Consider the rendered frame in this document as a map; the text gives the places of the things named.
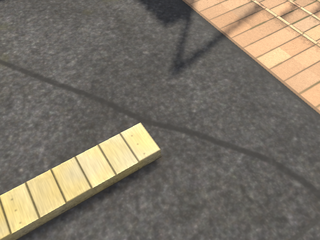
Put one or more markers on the stairs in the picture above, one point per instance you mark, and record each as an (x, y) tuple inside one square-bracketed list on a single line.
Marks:
[(296, 16)]

